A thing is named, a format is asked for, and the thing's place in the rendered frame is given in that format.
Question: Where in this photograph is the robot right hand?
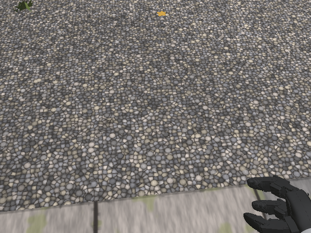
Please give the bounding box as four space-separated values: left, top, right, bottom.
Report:
243 175 311 233

